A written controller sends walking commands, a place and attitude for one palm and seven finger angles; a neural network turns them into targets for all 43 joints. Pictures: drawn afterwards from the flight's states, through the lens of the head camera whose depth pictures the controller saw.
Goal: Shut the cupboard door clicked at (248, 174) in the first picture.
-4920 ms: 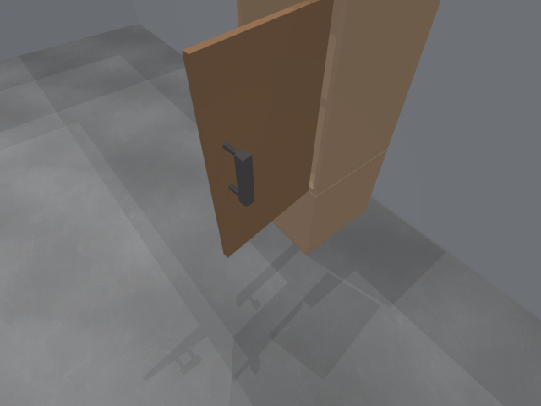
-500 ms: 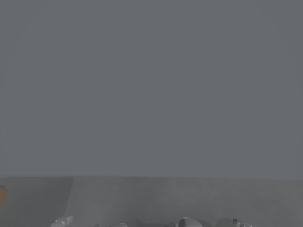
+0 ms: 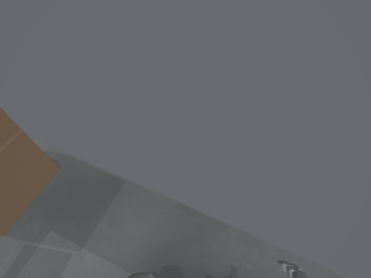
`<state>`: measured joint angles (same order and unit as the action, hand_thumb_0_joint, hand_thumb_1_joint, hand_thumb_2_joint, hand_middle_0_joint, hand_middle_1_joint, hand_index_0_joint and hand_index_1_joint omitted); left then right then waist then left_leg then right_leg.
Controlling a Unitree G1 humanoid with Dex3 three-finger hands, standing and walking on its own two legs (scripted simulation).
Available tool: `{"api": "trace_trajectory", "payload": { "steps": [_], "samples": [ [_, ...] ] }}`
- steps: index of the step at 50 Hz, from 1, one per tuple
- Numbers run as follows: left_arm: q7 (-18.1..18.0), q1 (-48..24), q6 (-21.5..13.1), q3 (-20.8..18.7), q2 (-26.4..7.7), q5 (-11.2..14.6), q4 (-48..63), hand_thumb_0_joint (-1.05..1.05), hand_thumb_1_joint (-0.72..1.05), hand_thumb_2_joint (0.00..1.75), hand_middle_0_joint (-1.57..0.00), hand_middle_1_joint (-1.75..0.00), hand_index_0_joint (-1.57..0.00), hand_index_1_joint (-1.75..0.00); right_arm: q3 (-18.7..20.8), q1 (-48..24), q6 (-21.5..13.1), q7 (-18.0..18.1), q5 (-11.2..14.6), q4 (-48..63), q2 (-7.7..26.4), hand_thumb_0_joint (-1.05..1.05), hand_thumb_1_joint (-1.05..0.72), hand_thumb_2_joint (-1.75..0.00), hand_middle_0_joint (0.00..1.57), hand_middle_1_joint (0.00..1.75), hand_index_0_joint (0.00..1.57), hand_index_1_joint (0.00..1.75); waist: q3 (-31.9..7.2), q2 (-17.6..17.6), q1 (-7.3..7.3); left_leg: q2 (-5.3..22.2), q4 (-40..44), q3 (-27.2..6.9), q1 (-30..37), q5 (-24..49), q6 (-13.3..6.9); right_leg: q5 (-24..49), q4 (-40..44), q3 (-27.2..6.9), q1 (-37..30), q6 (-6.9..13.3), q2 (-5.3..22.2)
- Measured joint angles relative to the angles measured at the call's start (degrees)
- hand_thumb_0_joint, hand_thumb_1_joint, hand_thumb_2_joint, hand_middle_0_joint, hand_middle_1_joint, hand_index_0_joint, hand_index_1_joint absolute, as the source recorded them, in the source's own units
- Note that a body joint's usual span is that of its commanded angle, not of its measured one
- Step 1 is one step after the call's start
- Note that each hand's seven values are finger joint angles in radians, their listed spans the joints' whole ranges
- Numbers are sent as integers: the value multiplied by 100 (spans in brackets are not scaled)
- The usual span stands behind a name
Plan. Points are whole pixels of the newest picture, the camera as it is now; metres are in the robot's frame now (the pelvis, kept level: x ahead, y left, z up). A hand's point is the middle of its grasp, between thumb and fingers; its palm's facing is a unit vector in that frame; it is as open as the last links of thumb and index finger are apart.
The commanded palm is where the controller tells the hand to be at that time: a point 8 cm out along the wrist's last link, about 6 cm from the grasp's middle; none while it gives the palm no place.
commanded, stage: turn to face it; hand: left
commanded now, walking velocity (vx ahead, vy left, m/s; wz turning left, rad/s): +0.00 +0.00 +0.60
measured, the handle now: out of the picture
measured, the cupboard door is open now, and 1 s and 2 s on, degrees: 97 97 97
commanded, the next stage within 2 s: none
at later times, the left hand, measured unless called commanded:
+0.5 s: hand out of the picture +0.06 +0.16 -0.13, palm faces +0.27 -0.92 -0.28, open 7.4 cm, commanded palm none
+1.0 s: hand out of the picture -0.01 +0.17 -0.14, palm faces +0.56 -0.77 -0.30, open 7.4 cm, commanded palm none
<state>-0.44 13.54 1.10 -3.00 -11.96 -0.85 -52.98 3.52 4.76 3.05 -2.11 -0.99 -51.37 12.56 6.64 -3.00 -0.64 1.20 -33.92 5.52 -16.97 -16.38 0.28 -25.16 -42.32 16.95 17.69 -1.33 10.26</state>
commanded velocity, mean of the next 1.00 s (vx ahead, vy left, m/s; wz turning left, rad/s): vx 0.00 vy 0.00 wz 0.60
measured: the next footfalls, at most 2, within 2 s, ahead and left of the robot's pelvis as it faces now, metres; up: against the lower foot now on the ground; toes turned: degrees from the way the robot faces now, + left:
right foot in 0.32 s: +0.07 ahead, -0.15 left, +0.00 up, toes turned +6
left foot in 0.70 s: -0.01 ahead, +0.07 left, +0.00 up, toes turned +32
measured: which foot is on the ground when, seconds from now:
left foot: down 0.00-0.32, up 0.34-0.68, down 0.70-1.00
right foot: up 0.00-0.30, down 0.32-0.68, up 0.70-1.00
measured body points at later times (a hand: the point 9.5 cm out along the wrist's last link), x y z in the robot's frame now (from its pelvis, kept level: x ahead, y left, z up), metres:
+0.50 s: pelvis +0.01 -0.06 +0.02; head +0.08 -0.07 +0.46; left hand +0.05 +0.20 -0.11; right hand +0.16 -0.30 -0.14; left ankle -0.05 +0.07 -0.64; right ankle +0.03 -0.16 -0.72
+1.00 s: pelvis +0.03 -0.07 +0.01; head +0.09 -0.05 +0.45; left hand -0.04 +0.21 -0.12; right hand +0.25 -0.23 -0.14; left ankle -0.04 +0.05 -0.72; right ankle +0.11 -0.18 -0.71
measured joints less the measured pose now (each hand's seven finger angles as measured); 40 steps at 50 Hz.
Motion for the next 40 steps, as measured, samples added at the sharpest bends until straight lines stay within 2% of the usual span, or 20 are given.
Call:
{"api": "trace_trajectory", "payload": {
  "steps": [2,5,7,9,13,15,16,18,19,21,23,27,31,33,34,35,37,40],
  "samples": [
    [-15,-100,156,-43,-122,-6,-76,0,91,90,-20,-30,-20,-30,-24,-17,-79,45,-15,40,-54,0,-91,-90,20,30,19,30,32,-98,-20,-63,-189,-73,-84,-226,-102,-522,-1003,-609,441,-158,-147],
    [-19,-285,252,-103,-202,1,-134,1,91,90,-20,-30,-20,-30,-39,72,-118,149,-30,57,-60,0,-91,-90,20,30,20,30,-2,-23,0,-84,7,-272,-47,-210,-86,-350,-1905,-1174,930,-270,-386],
    [-6,-381,238,-123,-231,7,-82,1,91,90,-20,-30,-20,-30,-45,141,-123,183,-39,19,-42,0,-90,-90,20,30,20,30,-29,56,5,-87,212,-394,15,-69,-45,-163,-1962,-1374,1064,-309,-462],
    [-4,-465,211,-127,-246,18,3,1,91,90,-20,-30,-20,-30,-41,213,-116,189,-49,-24,-16,0,-90,-90,21,30,20,30,-51,151,24,-73,344,-522,56,21,-18,-89,-1662,-1480,1042,-324,-518],
    [4,-626,148,-109,-248,37,179,0,91,90,-20,-30,-19,-30,5,345,-47,172,-65,-90,39,0,-90,-90,21,30,20,30,-82,347,113,-41,315,-808,8,39,118,39,-522,-1521,663,-302,-663],
    [15,-656,71,-89,-245,41,280,0,91,90,-20,-30,-19,-30,41,416,7,162,-45,-111,71,0,-90,-90,21,30,20,30,-116,420,149,-56,115,-964,-104,-48,218,504,369,-1458,270,-272,-744],
    [11,-637,5,-76,-248,20,341,0,91,90,-20,-30,-19,-30,63,464,33,151,-20,-107,93,0,-90,-90,21,30,20,30,-160,423,150,-97,-97,-1010,-224,-146,217,780,752,-1425,113,-172,-722],
    [-26,-670,-75,-22,-133,-21,365,0,91,90,-20,-30,-20,-30,136,433,100,143,3,-161,203,0,-90,-90,21,30,20,30,-83,580,190,-144,-1236,-1052,-612,-1004,198,664,563,-1230,107,84,-712],
    [-45,-656,-84,12,-78,-24,378,0,91,90,-20,-30,-20,-30,163,418,140,138,3,-190,244,0,-90,-90,21,30,20,30,-55,606,205,-176,-1928,-984,-821,-1192,197,584,546,-1144,53,164,-671],
    [-82,-600,-51,53,23,-26,379,0,91,90,-20,-30,-20,-30,195,390,195,107,-1,-231,291,0,-91,-90,20,30,20,30,-26,604,239,-144,-2945,-772,-1117,-1120,241,565,700,-989,-119,225,-593],
    [-97,-535,-26,83,89,-31,352,0,91,90,-20,-30,-20,-30,187,372,215,67,-2,-237,283,0,-91,-90,20,30,19,30,-22,531,284,-58,-3207,-559,-1203,-970,309,642,916,-832,-279,220,-505],
    [-82,-438,-36,124,152,-46,305,0,91,90,-20,-30,-20,-30,135,332,216,8,13,-220,197,0,-91,-90,20,30,19,30,5,319,274,60,-2391,-260,-955,-914,369,703,1153,-499,-476,223,-336],
    [-54,-341,-57,102,122,-62,246,0,91,90,-20,-30,-20,-30,74,211,181,-11,30,-181,119,0,-91,-90,20,30,19,30,65,158,148,80,-1309,-82,-547,-955,310,581,1019,-179,-487,180,-202],
    [-37,-264,-50,59,58,-47,190,0,91,90,-20,-30,-20,-30,41,156,126,-11,29,-121,91,0,-91,-90,20,30,19,30,66,85,107,52,-628,1,-267,-658,251,439,790,-29,-429,126,-114],
    [-25,-197,-36,32,19,-27,167,0,91,90,-20,-30,-20,-30,26,152,79,-18,21,-70,97,0,-91,-90,20,30,19,30,31,69,99,43,-180,30,-79,-277,192,318,576,33,-351,86,-63],
    [-8,-150,1,2,-29,-2,138,0,91,90,-20,-30,-20,-30,28,148,18,-18,1,-18,103,0,-91,-90,20,30,19,30,-12,58,106,29,-27,-21,-61,92,43,168,204,-23,-179,2,-17],
    [-25,-182,155,-55,-168,0,42,0,91,90,-20,-30,-20,-30,10,105,-67,21,-20,29,45,0,-91,-90,20,30,19,30,20,-58,62,-50,-293,-75,-188,-114,-114,-492,-814,-614,283,-138,-83],
    [-38,-290,286,-129,-276,-1,-86,0,91,90,-20,-30,-20,-30,-22,172,-111,127,-43,64,5,0,-91,-90,20,30,20,30,-21,-2,55,-72,-144,-269,-173,-207,-120,-450,-1871,-1206,847,-240,-326]
  ]
}}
